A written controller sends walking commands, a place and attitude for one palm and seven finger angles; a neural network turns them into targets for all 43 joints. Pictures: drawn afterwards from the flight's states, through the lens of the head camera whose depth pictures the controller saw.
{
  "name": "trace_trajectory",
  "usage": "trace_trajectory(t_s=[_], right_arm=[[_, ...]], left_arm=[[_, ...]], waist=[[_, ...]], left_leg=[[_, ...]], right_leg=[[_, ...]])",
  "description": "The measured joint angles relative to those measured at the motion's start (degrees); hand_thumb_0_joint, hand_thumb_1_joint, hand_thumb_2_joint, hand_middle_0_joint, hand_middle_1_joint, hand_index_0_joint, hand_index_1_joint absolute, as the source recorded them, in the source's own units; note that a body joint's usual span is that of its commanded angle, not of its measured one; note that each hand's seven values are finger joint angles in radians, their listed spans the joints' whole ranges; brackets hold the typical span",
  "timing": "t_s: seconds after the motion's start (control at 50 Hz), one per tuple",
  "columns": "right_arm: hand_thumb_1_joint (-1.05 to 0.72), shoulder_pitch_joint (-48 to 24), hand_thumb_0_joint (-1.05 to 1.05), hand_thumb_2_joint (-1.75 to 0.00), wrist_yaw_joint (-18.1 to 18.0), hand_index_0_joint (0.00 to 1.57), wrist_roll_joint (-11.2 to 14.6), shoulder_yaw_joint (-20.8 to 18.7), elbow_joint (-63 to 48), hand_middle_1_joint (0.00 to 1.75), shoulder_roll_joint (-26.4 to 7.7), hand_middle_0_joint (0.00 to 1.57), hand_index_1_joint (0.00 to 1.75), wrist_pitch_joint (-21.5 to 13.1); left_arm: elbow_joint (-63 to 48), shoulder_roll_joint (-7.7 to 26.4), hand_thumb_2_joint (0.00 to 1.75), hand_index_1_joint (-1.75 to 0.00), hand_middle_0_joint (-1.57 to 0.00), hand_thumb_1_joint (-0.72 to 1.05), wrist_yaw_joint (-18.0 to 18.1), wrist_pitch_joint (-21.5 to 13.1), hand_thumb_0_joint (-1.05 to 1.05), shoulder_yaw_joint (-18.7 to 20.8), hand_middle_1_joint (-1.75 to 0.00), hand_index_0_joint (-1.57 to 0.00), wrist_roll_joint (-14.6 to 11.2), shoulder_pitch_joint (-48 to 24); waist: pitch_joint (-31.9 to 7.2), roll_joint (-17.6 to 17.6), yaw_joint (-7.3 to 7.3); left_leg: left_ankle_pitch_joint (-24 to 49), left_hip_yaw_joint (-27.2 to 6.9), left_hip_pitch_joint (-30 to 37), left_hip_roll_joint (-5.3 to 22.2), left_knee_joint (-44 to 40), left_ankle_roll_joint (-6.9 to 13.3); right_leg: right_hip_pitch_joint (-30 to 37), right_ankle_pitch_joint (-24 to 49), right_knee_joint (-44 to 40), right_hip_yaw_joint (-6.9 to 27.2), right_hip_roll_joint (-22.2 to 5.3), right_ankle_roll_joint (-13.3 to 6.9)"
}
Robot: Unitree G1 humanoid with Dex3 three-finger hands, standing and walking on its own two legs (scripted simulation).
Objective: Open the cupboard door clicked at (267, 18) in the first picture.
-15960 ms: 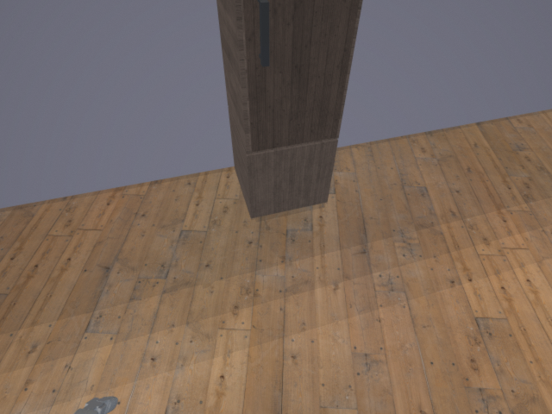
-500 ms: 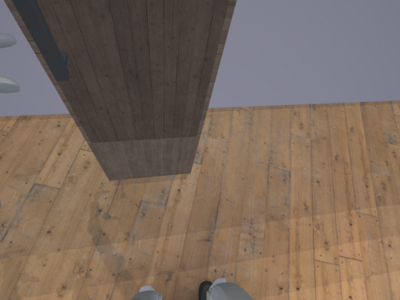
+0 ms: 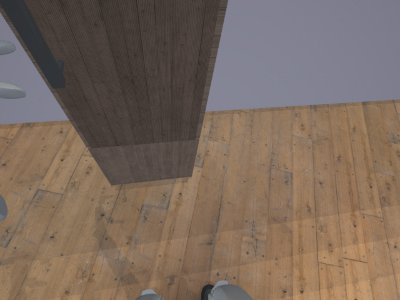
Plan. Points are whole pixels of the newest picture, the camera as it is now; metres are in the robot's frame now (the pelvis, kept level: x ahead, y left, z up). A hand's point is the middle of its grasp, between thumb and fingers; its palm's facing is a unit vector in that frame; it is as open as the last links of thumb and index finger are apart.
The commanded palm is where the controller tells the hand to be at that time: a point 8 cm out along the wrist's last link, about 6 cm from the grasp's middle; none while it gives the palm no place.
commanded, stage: move the hooked fingers beside the handle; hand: left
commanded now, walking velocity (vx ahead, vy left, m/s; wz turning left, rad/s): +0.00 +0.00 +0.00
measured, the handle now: (40, 39) +0.57 +0.24 +0.14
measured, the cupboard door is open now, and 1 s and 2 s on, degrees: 0 0 0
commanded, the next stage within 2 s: slide the fingers in behind the handle in 0.36 s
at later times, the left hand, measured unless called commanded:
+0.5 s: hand out of the picture +0.52 +0.29 +0.15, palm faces +0.04 -1.00 +0.00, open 13.9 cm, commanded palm +0.50 +0.33 +0.13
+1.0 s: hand (26, 57) +0.53 +0.25 +0.14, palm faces +0.02 -1.00 +0.02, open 13.9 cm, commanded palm +0.51 +0.30 +0.13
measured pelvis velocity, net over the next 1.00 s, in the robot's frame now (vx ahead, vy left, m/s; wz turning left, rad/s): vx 0.00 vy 0.01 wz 0.01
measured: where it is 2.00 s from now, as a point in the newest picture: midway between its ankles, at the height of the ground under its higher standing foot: outside the picture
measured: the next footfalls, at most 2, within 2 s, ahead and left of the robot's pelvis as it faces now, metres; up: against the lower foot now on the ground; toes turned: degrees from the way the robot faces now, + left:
none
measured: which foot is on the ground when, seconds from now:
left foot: down 0.00-1.00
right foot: down 0.00-1.00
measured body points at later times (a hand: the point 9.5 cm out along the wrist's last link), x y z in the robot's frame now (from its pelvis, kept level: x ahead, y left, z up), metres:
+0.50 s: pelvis -0.01 +0.00 +0.00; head +0.13 +0.03 +0.43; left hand +0.51 +0.34 +0.15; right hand -0.04 -0.27 -0.09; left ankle -0.03 +0.09 -0.71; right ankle -0.01 -0.12 -0.71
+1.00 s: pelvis +0.00 +0.01 +0.00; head +0.12 +0.03 +0.43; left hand +0.52 +0.30 +0.14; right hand -0.03 -0.26 -0.10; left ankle -0.03 +0.09 -0.71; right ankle -0.01 -0.12 -0.71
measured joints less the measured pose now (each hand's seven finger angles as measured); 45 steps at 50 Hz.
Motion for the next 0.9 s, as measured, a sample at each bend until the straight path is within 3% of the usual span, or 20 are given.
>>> trace_trajectory(t_s=[0.14, 0.4, 0.52, 0.66, 0.76, 0.9], right_arm=[[-0.9, 0.2, 0.01, -0.9, -0.5, 0.21, 0.4, -0.1, 1.4, 0.3, -0.9, 0.21, 0.3, 0.2], [-0.9, -1.2, 0.01, -0.9, -1.3, 0.21, 0.1, 0.2, 0.6, 0.3, -1.1, 0.21, 0.3, -1.4], [-0.9, 0.0, 0.01, -0.9, -1.2, 0.21, -0.1, 0.5, 0.8, 0.3, -0.6, 0.21, 0.3, -1.4], [-0.9, 1.4, 0.01, -0.9, -0.4, 0.21, -0.5, 0.4, 1.5, 0.3, 0.1, 0.21, 0.3, -1.0], [-0.9, 1.7, 0.01, -0.9, 0.0, 0.21, -0.7, 0.2, 1.2, 0.3, 0.4, 0.21, 0.3, -0.9], [-0.9, 1.4, 0.01, -0.9, 0.7, 0.21, -0.9, -0.6, 1.6, 0.3, 0.4, 0.21, 0.3, -0.9]], left_arm=[[1.8, 0.2, 0.3, -1.2, -0.29, -0.5, -2.7, 0.9, -0.02, -2.1, -1.2, -0.3, -1.7, -1.6], [3.0, 1.6, 0.3, -1.2, -0.3, -0.5, -0.8, -0.1, -0.02, -1.4, -1.2, -0.3, 0.4, -4.9], [3.9, 2.3, 0.3, -1.2, -0.3, -0.5, -0.9, 1.1, -0.02, -2.5, -1.2, -0.3, 0.8, -5.8], [2.2, -0.3, 0.3, -1.2, -0.29, -0.5, -0.8, 1.1, -0.02, -2.3, -1.2, -0.3, -0.7, -4.0], [1.1, -1.6, 0.3, -1.22, -0.3, -0.5, 0.5, 0.8, -0.02, -1.7, -1.2, -0.32, -0.4, -3.0], [-1.5, -4.7, 0.3, -1.22, -0.3, -0.5, 2.4, 0.8, -0.02, -4.0, -1.21, -0.32, -0.7, -1.7]], waist=[[-0.2, -0.3, 0.26], [0.8, -0.7, -1.29], [0.5, -0.1, -1.56], [-0.1, 0.2, -1.07], [-0.3, 0.2, -1.17], [-0.5, 0.5, -0.26]], left_leg=[[0.4, -0.8, 0.2, -0.1, -0.1, -0.2], [0.8, -0.8, -2.4, -0.1, 0.9, -0.1], [0.5, -0.7, -2.7, -0.2, 0.9, 0.1], [0.1, -0.2, -1.8, -0.3, 0.5, 0.4], [-0.2, -0.2, -1.6, -0.3, 0.5, 0.4], [-0.3, -0.5, -1.1, -0.5, 0.5, 0.4]], right_leg=[[0.6, 0.1, -0.3, -0.8, -0.1, -0.3], [-1.9, 0.7, 0.5, -0.8, -0.1, -0.2], [-2.2, 0.6, 0.3, -0.7, -0.2, 0.1], [-1.4, 0.3, -0.1, -0.2, -0.2, 0.3], [-1.2, 0.1, -0.1, -0.1, -0.2, 0.4], [-0.5, -0.2, -0.2, -0.4, -0.4, 0.5]])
